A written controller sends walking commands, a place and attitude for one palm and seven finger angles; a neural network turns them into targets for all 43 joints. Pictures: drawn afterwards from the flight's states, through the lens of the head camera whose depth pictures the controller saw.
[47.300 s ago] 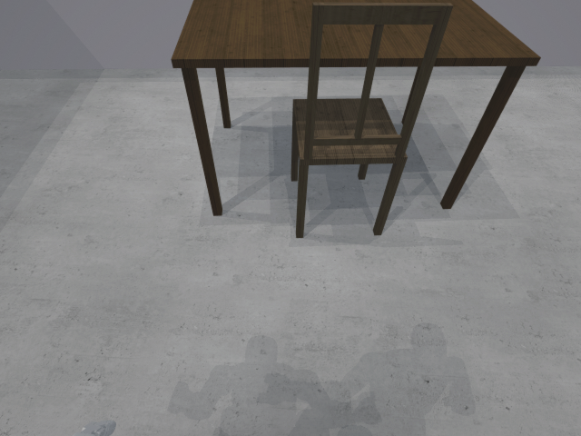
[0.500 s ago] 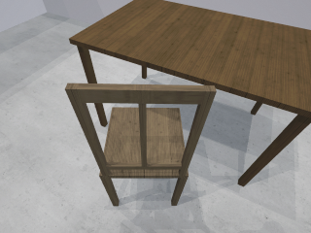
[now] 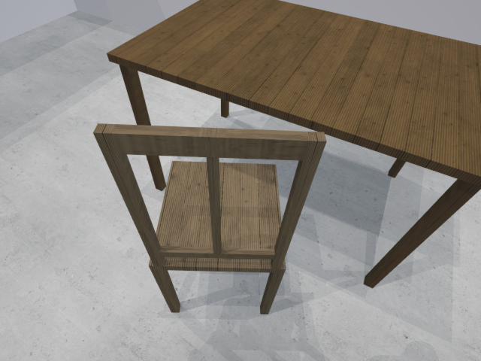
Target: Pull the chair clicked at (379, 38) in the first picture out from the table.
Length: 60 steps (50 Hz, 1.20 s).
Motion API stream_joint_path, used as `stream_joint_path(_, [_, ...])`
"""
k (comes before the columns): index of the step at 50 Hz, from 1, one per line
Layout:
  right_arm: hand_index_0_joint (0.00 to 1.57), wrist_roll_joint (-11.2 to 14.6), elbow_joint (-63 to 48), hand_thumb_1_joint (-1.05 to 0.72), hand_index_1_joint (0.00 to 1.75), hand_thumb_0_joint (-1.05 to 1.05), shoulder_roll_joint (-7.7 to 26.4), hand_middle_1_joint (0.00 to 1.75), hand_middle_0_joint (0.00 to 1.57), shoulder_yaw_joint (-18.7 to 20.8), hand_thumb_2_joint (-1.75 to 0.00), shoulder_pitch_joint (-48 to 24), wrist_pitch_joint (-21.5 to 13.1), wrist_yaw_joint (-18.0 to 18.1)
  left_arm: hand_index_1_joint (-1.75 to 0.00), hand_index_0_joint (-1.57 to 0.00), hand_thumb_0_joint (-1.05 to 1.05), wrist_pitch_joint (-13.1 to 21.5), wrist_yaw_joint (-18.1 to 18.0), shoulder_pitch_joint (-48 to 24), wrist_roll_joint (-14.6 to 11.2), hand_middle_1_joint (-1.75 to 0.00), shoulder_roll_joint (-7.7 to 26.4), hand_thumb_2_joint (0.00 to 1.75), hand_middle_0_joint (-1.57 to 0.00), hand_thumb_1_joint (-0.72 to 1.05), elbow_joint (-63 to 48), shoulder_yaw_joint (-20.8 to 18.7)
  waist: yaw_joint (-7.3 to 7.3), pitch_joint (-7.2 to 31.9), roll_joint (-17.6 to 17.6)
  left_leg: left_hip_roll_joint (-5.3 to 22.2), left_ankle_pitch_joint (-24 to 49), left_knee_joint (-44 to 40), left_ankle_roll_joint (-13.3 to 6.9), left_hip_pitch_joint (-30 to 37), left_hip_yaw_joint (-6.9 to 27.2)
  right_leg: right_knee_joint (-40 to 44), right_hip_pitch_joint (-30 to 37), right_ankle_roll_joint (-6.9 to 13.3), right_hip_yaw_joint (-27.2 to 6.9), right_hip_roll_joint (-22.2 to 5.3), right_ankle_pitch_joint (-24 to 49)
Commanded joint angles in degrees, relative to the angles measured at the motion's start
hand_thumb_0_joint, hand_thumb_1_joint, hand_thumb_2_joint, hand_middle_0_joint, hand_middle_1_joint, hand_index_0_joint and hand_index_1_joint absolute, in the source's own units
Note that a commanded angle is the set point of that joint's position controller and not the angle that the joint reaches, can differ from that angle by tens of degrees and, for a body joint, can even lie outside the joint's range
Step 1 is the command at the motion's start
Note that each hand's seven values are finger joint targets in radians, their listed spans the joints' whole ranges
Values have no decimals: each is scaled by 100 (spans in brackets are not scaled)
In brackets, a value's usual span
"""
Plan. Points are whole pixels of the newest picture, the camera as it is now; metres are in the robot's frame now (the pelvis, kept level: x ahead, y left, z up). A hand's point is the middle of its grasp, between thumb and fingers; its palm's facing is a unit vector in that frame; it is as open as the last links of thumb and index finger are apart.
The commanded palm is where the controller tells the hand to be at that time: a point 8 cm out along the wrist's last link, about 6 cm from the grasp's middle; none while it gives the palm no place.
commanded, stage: look again from close up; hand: left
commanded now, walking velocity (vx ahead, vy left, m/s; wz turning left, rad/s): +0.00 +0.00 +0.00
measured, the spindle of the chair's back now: (215, 212) +0.41 +0.09 -0.06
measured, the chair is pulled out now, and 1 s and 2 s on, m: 0.27 0.27 0.27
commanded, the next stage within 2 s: raise the hand toward the chair's back in 0.36 s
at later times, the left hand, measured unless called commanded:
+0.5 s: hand out of the picture -0.01 +0.15 -0.17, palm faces +0.07 -0.98 -0.18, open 7.4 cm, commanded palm +0.09 +0.20 -0.07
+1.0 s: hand out of the picture +0.11 +0.15 -0.06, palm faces +0.18 -0.98 -0.06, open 10.2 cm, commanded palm +0.11 +0.21 -0.06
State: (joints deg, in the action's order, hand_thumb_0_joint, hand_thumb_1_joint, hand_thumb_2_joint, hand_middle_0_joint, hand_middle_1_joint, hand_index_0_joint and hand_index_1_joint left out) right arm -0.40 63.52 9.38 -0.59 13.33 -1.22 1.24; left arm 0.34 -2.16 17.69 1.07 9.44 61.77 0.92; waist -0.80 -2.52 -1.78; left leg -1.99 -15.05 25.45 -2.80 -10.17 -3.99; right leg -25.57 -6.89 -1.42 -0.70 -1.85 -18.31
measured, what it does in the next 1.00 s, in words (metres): lowers itself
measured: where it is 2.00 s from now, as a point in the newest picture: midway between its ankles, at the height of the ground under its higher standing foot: outside the picture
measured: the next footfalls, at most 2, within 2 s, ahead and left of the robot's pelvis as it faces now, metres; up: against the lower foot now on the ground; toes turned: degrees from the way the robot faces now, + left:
none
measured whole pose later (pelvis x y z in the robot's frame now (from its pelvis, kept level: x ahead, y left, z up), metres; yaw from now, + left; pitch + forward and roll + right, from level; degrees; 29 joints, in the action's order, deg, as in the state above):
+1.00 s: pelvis -0.06 -0.06 -0.10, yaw +4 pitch +14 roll -2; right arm 0.5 28.9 13.6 1.8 7.8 -12.6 3.1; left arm 31.3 10.8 26.8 -13.4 11.5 1.9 -8.3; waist -2.3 8.6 -0.7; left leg 1.8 -28.2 70.1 1.8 -56.1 3.6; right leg -69.6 -50.1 4.1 7.0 1.3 -33.9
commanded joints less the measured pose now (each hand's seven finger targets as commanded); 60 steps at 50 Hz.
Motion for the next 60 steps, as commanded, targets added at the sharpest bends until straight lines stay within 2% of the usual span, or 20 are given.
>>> stream_joint_path(1, [20, 28, -149, -90, 30, 0, 623, 30, 20, 91, -90, 298, -88, 34, -30, -20, 0, 84, -68, 422, -4, -30, 625, 90, -20, 90, -139, -88, 51, 8, 150, 721, 1582, -345, 10, 336, 659, 373, -393, 265, -307, -443, 1457])
stream_joint_path(22, [20, 30, 28, -90, 30, 0, 490, 30, 20, 48, -90, 462, -75, 37, -30, -20, 0, 96, -59, 538, -17, -30, 516, 90, -20, 90, -44, -67, 44, -122, 133, 749, 1228, -469, 45, 279, 627, 521, -455, 302, -347, -419, 1242])
stream_joint_path(23, [20, 31, -365, -90, 30, 0, 685, 30, 20, 82, -90, 109, -115, 7, -30, -20, 0, 266, -243, 651, 78, -30, 589, 90, -20, 90, 104, -91, 4, -204, 246, 841, 2520, 660, 211, -96, 549, 422, -586, 213, -480, -576, 3048])
stream_joint_path(24, [20, 302, -2362, -90, 30, 0, 1631, 30, 20, 298, -90, 344, -887, 222, -30, -20, 0, 1347, -220, -3341, -1115, -30, 1754, 89, -20, 88, -8813, -641, 621, 2682, 1357, 284, 2721, 36, 176, 1547, 537, -225, -294, 300, 157, -41, 2673])
stream_joint_path(25, [20, 292, -2046, -90, 30, 0, 1004, 30, 20, 38, -90, -232, -1314, 476, -29, -20, 0, 1243, -521, -2449, -743, -29, 2147, 88, -20, 85, -8483, -1038, 275, 2474, 1584, 597, 2717, 107, 187, 1807, 350, -447, -711, 237, 209, 110, 1332])
stream_joint_path(26, [20, 239, -2248, -90, 30, 0, 849, 30, 20, 159, -90, -151, -1673, 375, -29, -19, 0, 513, -515, 202, -744, -29, 408, 87, -19, 83, -6868, -78, 211, 1725, 1195, 653, 2771, -140, 253, 1205, 621, -872, -1218, 297, 510, 190, 421])
stream_joint_path(27, [20, 367, -2041, -90, 30, 0, 917, 30, 20, 170, -90, -41, -1737, 336, -29, -19, 0, 265, -475, 607, -998, -29, -402, 86, -19, 81, -6196, 388, 362, 929, 686, 520, 2289, 65, 211, 521, 677, -863, -1542, 221, 598, 109, 281])
stream_joint_path(29, [20, 213, -2425, -90, 30, 0, 1305, 30, 20, 358, -90, -88, -1768, 287, -28, -19, 0, 817, -292, -22, -986, -28, 178, 84, -19, 76, -6361, -152, 498, 429, 132, 332, 842, 763, 208, -511, 756, -675, -2126, 186, 701, 111, 449])
stream_joint_path(30, [20, 157, -2611, -90, 30, 0, 1288, 30, 20, 390, -90, -113, -1754, 243, -27, -18, 0, 1142, -130, 310, -1005, -27, 56, 83, -18, 74, -5857, -223, 510, 330, -426, 225, 476, 1105, 207, -1031, 705, -796, -2417, 187, 764, 151, 309])
stream_joint_path(32, [20, 48, -2899, -90, 30, 0, 1213, 30, 20, 466, -90, -449, -1739, 146, -27, -18, 0, 2005, 428, 1312, -1213, -27, -311, 81, -18, 69, -4871, -359, 77, 510, -1552, 218, -41, 1763, 306, -2197, 601, -1489, -3145, 195, 722, 171, -242])
stream_joint_path(33, [20, 41, -3064, -90, 30, 0, 1215, 30, 20, 508, -90, -581, -1720, 84, -26, -18, 0, 2501, 801, 1562, -1351, -26, -240, 80, -18, 67, -4820, -519, -101, 694, -1610, 184, -211, 2019, 344, -2682, 533, -1781, -3267, 216, 611, 165, -432])
stream_joint_path(36, [20, 125, -3593, -90, 30, 0, 1204, 30, 20, 600, -90, -795, -1630, -155, -25, -17, 0, 3552, 1807, 1788, -1500, -25, 420, 77, -17, 60, -4742, -1164, -352, 1381, -199, 60, -127, 2759, 384, -3251, 293, -2537, -3244, 364, 231, 60, -56])
stream_joint_path(39, [20, 228, -4228, -90, 30, 0, 1177, 30, 20, 580, -90, -997, -1382, -78, -24, -16, 0, 3240, 1873, 1013, -1613, -24, 743, 74, -16, 53, -5485, -1372, -342, 1635, -178, -14, -847, 3119, 254, -3814, 100, -2484, -3441, 270, -177, 23, -1169])
stream_joint_path(41, [20, 216, -4504, -90, 30, 0, 1153, 30, 20, 564, -90, -924, -1276, 9, -23, -16, 0, 3164, 1600, 267, -1640, -23, 1022, 72, -16, 48, -6618, -1512, -238, 1925, 240, 25, -1058, 3259, 187, -3797, 179, -2460, -3610, 262, -358, 49, -1709])
stream_joint_path(44, [20, 146, -4396, -90, 30, 0, 984, 30, 20, 512, -90, -569, -1273, 137, -22, -15, 0, 3503, 1165, -276, -1553, -22, 996, 69, -15, 41, -7959, -1377, 48, 2296, 803, 171, -583, 3517, 90, -3369, 325, -2603, -3716, 298, -348, 138, -1010])
stream_joint_path(45, [20, 123, -4306, -90, 30, 0, 1006, 30, 20, 501, -90, -446, -1276, 179, -22, -15, 0, 3635, 1097, -532, -1480, -22, 1109, 68, -15, 39, -8300, -1343, 207, 2458, 591, 222, -554, 3618, 68, -3381, 372, -2684, -3825, 266, -311, 188, -935])
stream_joint_path(49, [20, 121, -3943, -90, 30, 0, 1085, 30, 20, 366, -90, -411, -1434, 281, -20, -14, 0, 3643, 1524, -466, -1491, -20, 879, 64, -14, 29, -7501, -818, 522, 1834, 646, 281, -644, 3879, 72, -3762, 529, -2727, -4287, 265, -259, 221, -851])
stream_joint_path(51, [20, 173, -3885, -90, 30, 0, 1136, 30, 20, 346, -90, -406, -1467, 334, -20, -13, 0, 3304, 1832, -318, -1575, -20, 917, 62, -13, 25, -6974, -859, 478, 1886, 373, 268, -727, 3907, 65, -3960, 532, -2617, -4132, 221, -340, 194, -1024])
stream_joint_path(55, [20, 264, -3908, -90, 30, 0, 1079, 30, 20, 377, -90, -526, -1421, 397, -18, -13, 0, 2475, 2009, 279, -1830, -18, 1245, 58, -13, 15, -6577, -1601, 64, 2463, 134, 232, -383, 3711, 70, -3898, 521, -2494, -3314, 148, -389, 123, -641])
stream_joint_path(60, [20, 201, -3846, -90, 30, 0, 915, 30, 20, 416, -90, -595, -1402, 368, -16, -11, 0, 2454, 1551, 372, -1826, -16, 1147, 53, -11, 4, -7034, -1840, -68, 2624, 103, 255, 146, 3438, 99, -3582, 573, -2723, -3061, 129, -80, 107, 322])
